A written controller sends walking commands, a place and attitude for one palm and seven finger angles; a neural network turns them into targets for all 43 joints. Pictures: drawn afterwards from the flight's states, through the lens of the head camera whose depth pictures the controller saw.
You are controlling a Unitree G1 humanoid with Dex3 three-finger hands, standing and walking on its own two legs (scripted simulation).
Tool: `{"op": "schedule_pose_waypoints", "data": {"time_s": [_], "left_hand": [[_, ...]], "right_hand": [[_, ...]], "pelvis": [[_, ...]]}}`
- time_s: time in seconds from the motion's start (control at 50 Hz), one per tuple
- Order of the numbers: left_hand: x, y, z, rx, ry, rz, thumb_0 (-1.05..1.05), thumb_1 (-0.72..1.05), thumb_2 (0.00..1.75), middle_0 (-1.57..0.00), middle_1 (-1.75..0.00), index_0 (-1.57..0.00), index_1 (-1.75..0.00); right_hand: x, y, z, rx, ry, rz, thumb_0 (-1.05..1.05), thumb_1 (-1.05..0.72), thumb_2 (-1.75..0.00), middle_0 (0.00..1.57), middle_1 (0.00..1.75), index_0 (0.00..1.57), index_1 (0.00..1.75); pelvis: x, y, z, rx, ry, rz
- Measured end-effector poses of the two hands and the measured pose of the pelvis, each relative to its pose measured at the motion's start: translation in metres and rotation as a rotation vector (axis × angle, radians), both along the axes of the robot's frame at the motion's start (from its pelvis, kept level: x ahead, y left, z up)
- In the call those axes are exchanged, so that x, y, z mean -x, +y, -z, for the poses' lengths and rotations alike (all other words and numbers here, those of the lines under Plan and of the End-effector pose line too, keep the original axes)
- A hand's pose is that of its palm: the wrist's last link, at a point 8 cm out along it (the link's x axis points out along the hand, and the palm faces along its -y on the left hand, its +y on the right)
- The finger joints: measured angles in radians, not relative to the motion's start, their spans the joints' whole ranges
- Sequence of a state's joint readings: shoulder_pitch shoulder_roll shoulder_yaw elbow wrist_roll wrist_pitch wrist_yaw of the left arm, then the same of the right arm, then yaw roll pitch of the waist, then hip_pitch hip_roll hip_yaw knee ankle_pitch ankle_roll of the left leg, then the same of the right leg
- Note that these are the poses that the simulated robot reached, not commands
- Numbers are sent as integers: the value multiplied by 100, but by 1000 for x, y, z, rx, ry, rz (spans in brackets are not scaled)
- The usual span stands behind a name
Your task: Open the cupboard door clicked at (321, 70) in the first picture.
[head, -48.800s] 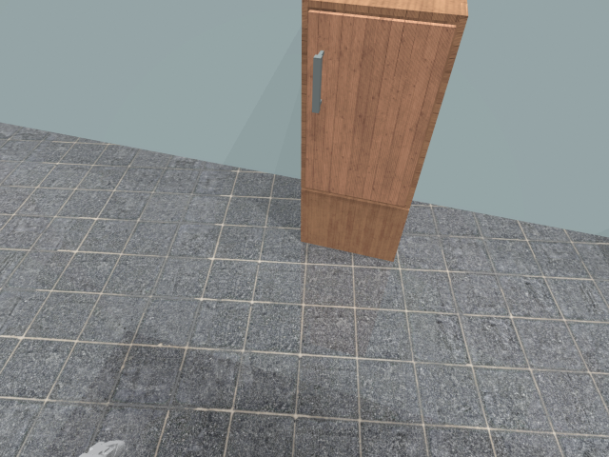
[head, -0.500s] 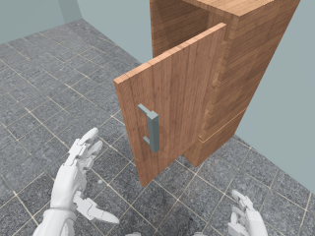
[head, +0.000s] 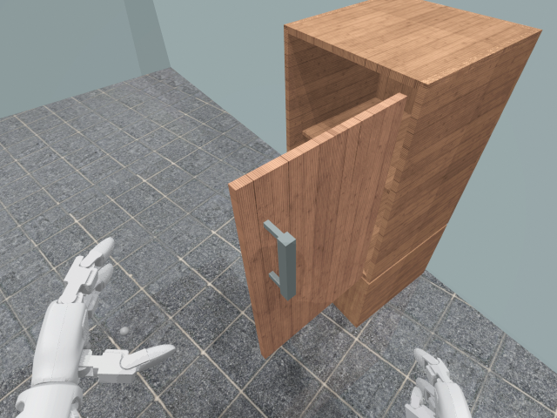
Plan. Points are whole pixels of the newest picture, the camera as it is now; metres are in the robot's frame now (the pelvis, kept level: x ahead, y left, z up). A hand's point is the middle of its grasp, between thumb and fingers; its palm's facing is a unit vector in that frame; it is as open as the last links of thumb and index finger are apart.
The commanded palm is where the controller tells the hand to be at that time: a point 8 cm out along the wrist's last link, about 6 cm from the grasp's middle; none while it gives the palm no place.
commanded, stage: draw the hand back to the body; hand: left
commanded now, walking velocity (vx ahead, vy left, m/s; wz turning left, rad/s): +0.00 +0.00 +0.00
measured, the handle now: (279, 261) +0.36 +0.04 +0.01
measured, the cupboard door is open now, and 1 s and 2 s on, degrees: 93 93 93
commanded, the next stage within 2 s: step back with the hand held close in 0.78 s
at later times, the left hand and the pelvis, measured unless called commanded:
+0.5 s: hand (41, 287) +0.20 +0.27 +0.18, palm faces +0.48 -0.77 -0.42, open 8.1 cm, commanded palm +0.15 +0.30 +0.18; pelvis +0.01 +0.00 +0.02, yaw -1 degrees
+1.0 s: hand (52, 289) +0.20 +0.26 +0.18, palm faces +0.44 -0.78 -0.45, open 7.4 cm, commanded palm +0.14 +0.29 +0.19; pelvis +0.00 -0.01 +0.02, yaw -1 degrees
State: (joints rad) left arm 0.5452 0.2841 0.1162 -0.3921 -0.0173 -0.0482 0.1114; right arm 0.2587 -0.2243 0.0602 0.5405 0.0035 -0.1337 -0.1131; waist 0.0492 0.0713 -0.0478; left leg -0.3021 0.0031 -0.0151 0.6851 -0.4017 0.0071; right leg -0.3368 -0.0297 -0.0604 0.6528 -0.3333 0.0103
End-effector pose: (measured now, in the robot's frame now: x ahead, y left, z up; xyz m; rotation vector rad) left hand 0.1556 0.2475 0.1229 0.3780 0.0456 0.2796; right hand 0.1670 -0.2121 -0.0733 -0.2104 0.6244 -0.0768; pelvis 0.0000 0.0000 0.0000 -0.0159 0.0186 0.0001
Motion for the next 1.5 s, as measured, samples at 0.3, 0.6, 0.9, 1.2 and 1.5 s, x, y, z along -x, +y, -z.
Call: {"op": "schedule_pose_waypoints", "data": {"time_s": [0.3,0.6,0.9,1.2,1.5], "left_hand": [[-2,35,-52,-102,-139,-99,0,43,69,-19,-30,-20,-30],[3,47,-63,-112,-167,-159,1,84,87,-21,-30,-21,-30],[4,42,-69,-129,-185,-139,1,89,89,-21,-30,-21,-30],[9,46,-67,-215,-117,-9,1,89,89,-21,-30,-22,-30],[70,70,-66,-245,-223,-55,1,89,89,-21,-30,-22,-30]], "right_hand": [[-15,1,-17,5,-7,-17,1,-91,-90,21,30,20,30],[-10,-8,-16,10,37,-13,1,-91,-90,21,30,20,30],[-3,-15,-15,13,37,5,1,-91,-90,21,30,20,30],[19,-27,-19,57,99,99,1,-91,-90,21,30,20,30],[74,-6,-20,74,77,76,1,-91,-90,21,30,20,30]], "pelvis": [[-7,1,-17,-3,-77,13],[-3,-3,-23,-5,-99,17],[-1,-7,-24,-3,-110,21],[23,6,-21,-3,-12,28],[76,18,-10,0,-33,19]]}}
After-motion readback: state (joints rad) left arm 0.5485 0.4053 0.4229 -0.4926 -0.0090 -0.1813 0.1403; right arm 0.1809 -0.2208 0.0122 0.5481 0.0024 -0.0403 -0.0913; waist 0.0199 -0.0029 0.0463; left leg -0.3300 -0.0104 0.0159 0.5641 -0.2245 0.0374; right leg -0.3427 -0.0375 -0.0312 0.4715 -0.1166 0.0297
